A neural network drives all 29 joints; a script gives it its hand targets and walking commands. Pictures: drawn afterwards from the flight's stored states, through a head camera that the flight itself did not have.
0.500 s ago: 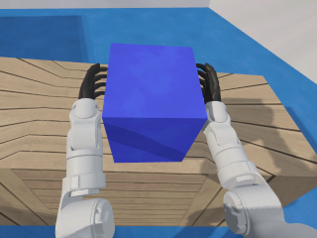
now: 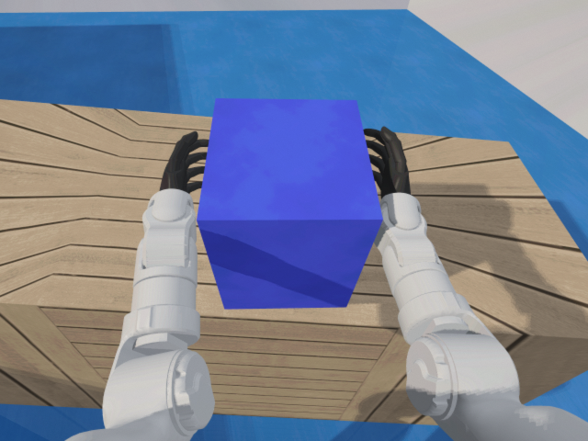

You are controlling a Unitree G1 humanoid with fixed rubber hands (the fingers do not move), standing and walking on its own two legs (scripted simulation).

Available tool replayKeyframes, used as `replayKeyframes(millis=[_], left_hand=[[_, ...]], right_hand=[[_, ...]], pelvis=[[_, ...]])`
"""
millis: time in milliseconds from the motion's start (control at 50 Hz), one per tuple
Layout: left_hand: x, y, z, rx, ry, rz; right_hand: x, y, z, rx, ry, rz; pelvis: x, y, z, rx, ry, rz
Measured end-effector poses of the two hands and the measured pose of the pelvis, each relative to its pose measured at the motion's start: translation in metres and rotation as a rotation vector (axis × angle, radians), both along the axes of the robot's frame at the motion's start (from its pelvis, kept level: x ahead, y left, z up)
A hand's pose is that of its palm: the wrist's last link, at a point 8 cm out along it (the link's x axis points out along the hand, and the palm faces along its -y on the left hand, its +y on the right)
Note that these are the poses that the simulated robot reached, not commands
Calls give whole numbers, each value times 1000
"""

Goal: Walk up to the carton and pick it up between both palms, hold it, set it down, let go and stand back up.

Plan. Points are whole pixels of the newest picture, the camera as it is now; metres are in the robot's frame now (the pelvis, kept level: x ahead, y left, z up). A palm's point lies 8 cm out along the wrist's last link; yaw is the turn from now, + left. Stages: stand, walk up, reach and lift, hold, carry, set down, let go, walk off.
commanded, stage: set down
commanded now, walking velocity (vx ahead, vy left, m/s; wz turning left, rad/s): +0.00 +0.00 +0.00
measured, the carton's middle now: (286, 211) +0.41 +0.02 +0.08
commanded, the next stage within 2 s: none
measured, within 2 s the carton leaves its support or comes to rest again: neither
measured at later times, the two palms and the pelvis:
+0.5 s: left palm (181, 198) +0.41 +0.17 +0.11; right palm (382, 191) +0.41 -0.12 +0.13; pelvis +0.01 +0.00 +0.00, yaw -1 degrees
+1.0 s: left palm (185, 201) +0.42 +0.17 +0.09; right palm (379, 193) +0.42 -0.12 +0.11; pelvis +0.02 +0.00 +0.00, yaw -2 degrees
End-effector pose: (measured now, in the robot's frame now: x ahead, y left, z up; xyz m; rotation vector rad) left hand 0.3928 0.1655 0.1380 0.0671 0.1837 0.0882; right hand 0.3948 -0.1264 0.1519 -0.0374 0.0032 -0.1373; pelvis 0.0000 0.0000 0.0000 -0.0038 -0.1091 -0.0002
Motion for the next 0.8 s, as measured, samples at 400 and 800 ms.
replayKeyframes(millis=[400,800], left_hand=[[15,0,-19,-21,37,-1],[23,-3,-45,-48,94,-8]], right_hand=[[17,1,-14,6,39,4],[22,-2,-36,12,100,-13]], pelvis=[[11,-1,0,5,34,-17],[13,0,1,5,102,-28]])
